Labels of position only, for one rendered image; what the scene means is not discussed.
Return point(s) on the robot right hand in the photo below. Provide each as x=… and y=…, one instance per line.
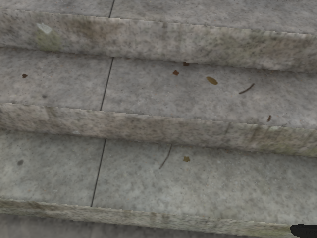
x=304, y=230

